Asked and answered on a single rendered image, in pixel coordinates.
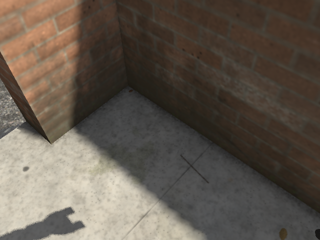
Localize stairs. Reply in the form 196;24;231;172
0;124;20;139

